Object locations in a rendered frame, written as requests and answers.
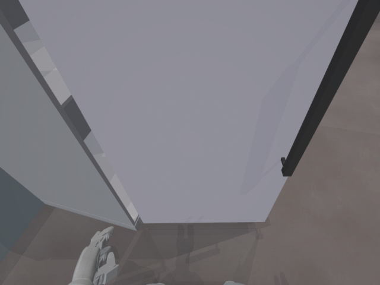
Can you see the robot left hand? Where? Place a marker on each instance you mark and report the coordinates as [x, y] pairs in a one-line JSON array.
[[89, 265]]

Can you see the handle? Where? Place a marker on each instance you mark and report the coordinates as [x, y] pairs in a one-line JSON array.
[[354, 35]]

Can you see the fridge door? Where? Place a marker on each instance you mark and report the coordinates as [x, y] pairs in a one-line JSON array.
[[193, 102]]

